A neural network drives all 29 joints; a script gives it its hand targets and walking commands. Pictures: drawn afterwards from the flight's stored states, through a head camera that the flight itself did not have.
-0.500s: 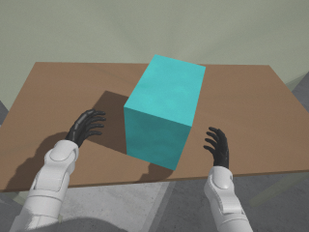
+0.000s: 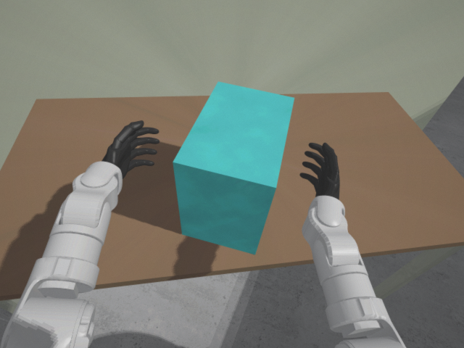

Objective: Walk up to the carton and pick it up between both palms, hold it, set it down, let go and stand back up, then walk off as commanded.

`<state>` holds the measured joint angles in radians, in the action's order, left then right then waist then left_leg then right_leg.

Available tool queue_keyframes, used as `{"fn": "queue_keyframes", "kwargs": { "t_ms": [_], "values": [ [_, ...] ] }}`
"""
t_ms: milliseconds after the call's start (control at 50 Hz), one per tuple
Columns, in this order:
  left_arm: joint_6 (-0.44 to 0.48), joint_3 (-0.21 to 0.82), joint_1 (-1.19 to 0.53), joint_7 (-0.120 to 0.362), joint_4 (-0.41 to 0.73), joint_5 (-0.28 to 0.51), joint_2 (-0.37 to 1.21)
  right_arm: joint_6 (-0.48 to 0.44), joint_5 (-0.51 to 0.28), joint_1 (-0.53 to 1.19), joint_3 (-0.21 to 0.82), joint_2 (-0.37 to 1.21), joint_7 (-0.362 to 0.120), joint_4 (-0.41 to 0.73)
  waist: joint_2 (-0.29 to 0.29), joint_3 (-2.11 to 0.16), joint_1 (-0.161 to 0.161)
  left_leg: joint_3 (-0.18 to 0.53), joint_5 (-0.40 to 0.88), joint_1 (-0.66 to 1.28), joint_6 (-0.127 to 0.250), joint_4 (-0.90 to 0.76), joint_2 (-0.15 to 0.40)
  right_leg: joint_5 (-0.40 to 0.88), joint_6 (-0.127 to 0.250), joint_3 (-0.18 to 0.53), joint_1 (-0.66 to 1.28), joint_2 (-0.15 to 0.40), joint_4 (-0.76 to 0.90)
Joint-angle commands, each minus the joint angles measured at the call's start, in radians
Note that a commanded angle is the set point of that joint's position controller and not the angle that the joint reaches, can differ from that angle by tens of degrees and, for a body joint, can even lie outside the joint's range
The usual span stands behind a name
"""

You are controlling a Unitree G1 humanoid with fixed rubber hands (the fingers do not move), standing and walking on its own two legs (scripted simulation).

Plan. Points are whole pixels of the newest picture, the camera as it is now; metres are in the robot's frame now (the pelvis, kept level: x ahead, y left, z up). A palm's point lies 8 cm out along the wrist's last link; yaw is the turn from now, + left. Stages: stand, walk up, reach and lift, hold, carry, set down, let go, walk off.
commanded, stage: reach and lift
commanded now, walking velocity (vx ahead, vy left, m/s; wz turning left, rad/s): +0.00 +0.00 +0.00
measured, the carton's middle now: (236, 168) +0.47 -0.06 +0.00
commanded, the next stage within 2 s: none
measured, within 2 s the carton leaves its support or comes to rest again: neither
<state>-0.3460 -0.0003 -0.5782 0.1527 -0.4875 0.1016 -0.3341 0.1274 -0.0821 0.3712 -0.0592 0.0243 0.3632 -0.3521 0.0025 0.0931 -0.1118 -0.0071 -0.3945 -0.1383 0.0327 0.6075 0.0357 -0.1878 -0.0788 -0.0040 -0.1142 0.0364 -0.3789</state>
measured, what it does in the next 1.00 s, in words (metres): stands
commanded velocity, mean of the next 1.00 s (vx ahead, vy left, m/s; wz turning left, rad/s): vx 0.00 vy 0.00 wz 0.00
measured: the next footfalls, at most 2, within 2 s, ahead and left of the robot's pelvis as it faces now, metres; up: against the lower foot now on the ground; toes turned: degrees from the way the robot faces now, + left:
none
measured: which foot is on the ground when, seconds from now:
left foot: down 0.00-1.00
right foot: down 0.00-1.00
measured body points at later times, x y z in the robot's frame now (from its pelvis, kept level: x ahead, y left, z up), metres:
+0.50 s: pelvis +0.00 -0.01 +0.00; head +0.02 +0.01 +0.45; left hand +0.47 +0.11 +0.15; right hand +0.38 -0.19 +0.14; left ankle -0.04 +0.08 -0.73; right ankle +0.01 -0.19 -0.73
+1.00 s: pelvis +0.00 -0.01 +0.00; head +0.03 +0.01 +0.45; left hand +0.50 +0.08 +0.16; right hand +0.42 -0.20 +0.15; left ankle -0.04 +0.08 -0.73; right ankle +0.01 -0.19 -0.73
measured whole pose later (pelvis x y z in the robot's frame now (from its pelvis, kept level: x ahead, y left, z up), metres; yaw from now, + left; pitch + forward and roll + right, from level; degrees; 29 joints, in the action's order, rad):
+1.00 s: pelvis +0.00 -0.01 +0.00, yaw +0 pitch +2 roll -3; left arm -0.16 0.07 -1.14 0.05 -1.21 0.12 -0.34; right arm 0.15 -0.11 0.95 -0.09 0.02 0.36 -0.90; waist 0.00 0.03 -0.22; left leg -0.01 -0.37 -0.24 0.03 0.58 0.04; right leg -0.17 -0.08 0.00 -0.23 0.04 -0.38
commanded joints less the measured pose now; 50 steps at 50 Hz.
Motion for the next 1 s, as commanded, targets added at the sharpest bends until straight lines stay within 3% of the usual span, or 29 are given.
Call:
{"fn": "queue_keyframes", "kwargs": {
  "t_ms": [0, 200, 480, 720, 980],
  "values": [
    [0.029, -0.040, -0.515, -0.019, -0.015, 0.099, -0.156, 0.011, -0.069, 0.444, -0.045, -0.134, 0.001, 0.042, 0.094, -0.311, -0.043, -0.038, 0.570, 0.006, -0.085, -0.215, -0.026, 0.340, 0.073, -0.072, 0.129, -0.079, 0.024],
    [0.068, -0.030, -0.701, -0.036, -0.157, 0.100, -0.172, 0.056, -0.063, 0.612, -0.052, -0.139, -0.015, -0.087, 0.093, -0.385, -0.066, -0.035, 0.562, -0.010, -0.079, -0.214, -0.025, 0.361, 0.074, -0.077, 0.111, -0.075, 0.017],
    [0.118, -0.023, -0.902, -0.063, -0.374, 0.089, -0.186, 0.041, -0.082, 0.844, -0.049, -0.123, -0.015, -0.261, 0.066, -0.505, -0.085, -0.030, 0.588, -0.037, -0.065, -0.197, -0.029, 0.446, 0.069, -0.087, 0.094, -0.076, 0.006],
    [0.169, 0.035, -1.062, -0.100, -0.562, 0.130, -0.178, 0.026, -0.096, 1.023, -0.073, -0.124, -0.007, -0.420, 0.075, -0.617, -0.124, -0.012, 0.613, -0.032, -0.069, -0.167, -0.025, 0.474, 0.077, -0.100, 0.024, -0.079, 0.006],
    [0.242, 0.052, -1.050, -0.115, -0.741, 0.119, -0.122, -0.041, -0.115, 1.038, -0.045, -0.088, -0.009, -0.596, 0.101, -0.693, -0.117, -0.006, 0.717, -0.031, -0.082, -0.112, -0.024, 0.532, 0.079, -0.097, -0.032, -0.084, -0.014]
  ]
}}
